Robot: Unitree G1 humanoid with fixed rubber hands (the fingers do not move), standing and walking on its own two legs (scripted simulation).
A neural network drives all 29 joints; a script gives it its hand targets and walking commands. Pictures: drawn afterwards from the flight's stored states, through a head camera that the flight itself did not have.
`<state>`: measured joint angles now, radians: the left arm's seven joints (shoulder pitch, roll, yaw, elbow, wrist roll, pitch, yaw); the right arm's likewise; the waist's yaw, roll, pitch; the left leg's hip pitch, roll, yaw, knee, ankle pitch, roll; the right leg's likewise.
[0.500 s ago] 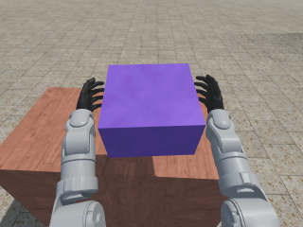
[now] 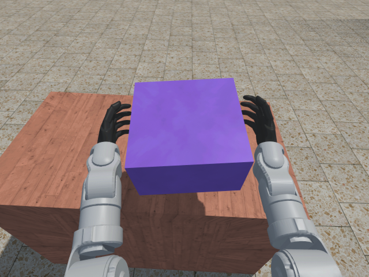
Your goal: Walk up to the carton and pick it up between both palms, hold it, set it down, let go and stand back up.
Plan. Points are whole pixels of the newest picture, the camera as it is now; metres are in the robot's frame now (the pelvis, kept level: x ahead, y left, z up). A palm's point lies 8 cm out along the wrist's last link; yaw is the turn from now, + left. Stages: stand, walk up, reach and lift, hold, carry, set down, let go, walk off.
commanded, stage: set down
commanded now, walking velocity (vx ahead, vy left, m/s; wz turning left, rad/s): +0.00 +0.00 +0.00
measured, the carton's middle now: (187, 135) +0.42 +0.00 +0.09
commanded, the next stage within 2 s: none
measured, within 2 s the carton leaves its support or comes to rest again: neither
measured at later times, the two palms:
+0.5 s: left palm (122, 154) +0.37 +0.15 +0.08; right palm (267, 149) +0.37 -0.18 +0.10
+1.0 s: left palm (124, 152) +0.39 +0.15 +0.06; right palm (260, 146) +0.39 -0.17 +0.08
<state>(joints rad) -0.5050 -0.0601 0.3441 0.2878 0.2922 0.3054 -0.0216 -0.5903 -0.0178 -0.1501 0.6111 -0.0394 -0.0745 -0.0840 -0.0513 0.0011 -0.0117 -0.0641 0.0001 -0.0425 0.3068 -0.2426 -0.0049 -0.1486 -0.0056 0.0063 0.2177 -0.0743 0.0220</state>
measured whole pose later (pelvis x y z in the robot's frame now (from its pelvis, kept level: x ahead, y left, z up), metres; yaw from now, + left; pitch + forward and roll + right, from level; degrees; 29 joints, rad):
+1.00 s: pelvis +0.02 +0.00 +0.00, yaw +0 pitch +2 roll -2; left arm -0.53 -0.05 0.35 0.73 0.29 -0.03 0.07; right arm -0.62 -0.02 -0.31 0.92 -0.15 -0.27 -0.02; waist -0.05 0.03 -0.01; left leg -0.06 0.01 -0.04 0.31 -0.27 0.00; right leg -0.15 0.00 0.00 0.22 -0.11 0.02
